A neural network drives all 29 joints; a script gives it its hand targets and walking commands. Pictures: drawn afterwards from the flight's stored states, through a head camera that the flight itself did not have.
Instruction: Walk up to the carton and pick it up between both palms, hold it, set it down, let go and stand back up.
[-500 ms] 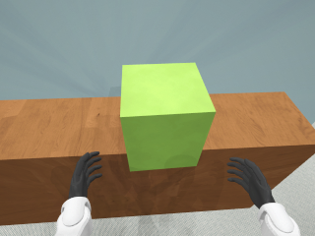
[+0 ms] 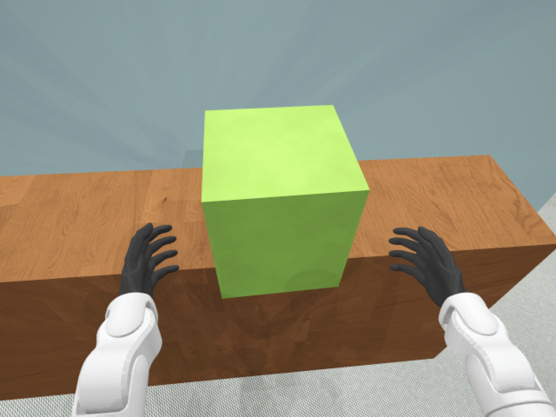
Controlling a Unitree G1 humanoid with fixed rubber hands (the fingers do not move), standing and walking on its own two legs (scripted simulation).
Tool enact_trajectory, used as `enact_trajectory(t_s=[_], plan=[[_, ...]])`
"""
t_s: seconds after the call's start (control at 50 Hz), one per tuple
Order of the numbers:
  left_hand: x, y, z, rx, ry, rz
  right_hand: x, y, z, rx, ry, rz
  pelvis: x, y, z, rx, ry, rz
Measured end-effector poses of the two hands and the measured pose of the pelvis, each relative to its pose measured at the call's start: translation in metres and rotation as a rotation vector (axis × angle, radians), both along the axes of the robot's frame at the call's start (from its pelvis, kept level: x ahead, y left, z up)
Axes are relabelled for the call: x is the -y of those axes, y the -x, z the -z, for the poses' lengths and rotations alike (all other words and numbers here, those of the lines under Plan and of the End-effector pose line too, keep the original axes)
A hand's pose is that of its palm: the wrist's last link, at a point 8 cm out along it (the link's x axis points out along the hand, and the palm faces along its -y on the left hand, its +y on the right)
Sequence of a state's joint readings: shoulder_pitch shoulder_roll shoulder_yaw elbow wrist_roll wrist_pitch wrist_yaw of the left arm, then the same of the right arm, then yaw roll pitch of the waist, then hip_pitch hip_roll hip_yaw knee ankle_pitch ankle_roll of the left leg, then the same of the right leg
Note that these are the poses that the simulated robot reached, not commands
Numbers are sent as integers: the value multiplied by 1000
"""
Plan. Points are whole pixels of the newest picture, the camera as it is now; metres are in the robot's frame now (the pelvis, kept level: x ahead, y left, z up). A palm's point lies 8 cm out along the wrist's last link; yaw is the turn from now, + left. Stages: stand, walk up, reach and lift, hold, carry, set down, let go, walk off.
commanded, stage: reach and lift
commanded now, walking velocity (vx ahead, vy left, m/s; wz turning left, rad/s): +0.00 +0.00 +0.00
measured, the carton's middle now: (276, 204) +0.42 +0.00 +0.05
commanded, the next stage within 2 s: none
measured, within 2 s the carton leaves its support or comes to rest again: neither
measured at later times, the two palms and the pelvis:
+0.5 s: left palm (132, 222) +0.31 +0.18 +0.14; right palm (437, 207) +0.34 -0.23 +0.13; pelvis -0.02 +0.00 +0.00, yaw +1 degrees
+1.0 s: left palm (127, 158) +0.37 +0.19 +0.20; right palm (427, 144) +0.41 -0.21 +0.19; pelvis -0.02 +0.00 +0.00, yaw +1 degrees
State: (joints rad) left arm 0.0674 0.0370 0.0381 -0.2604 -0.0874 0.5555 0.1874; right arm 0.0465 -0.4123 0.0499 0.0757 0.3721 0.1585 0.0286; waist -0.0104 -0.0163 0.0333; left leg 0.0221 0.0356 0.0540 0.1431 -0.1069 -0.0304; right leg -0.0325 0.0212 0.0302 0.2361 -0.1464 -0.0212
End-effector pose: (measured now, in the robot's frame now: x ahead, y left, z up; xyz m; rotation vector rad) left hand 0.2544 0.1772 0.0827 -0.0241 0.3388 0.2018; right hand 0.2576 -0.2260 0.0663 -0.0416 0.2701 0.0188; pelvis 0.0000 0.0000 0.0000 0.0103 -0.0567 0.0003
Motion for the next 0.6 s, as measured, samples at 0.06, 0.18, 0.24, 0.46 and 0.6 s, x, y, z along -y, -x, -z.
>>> enact_trajectory(t_s=[0.06, 0.18, 0.24, 0.46, 0.6], plan=[[0, -7, -5, -9, 5, 2, 1, -11, -6, -2, 2, 2, 0, 2, 0, 9, 0, 0], [-3, -23, -18, -18, 7, -3, 1, -35, -19, -7, 2, 4, 1, 6, 0, 17, 0, 0], [-4, -31, -27, -14, 8, -4, 0, -47, -29, -1, 4, 4, 2, 8, 0, 18, 0, -1], [-6, -55, -55, -17, 15, 0, 0, -81, -59, -9, 13, 18, 3, 15, 0, 16, 3, -8], [-7, -69, -69, -14, 16, -2, 0, -97, -73, -19, 13, 24, 3, 19, 0, 1, 5, -11]])
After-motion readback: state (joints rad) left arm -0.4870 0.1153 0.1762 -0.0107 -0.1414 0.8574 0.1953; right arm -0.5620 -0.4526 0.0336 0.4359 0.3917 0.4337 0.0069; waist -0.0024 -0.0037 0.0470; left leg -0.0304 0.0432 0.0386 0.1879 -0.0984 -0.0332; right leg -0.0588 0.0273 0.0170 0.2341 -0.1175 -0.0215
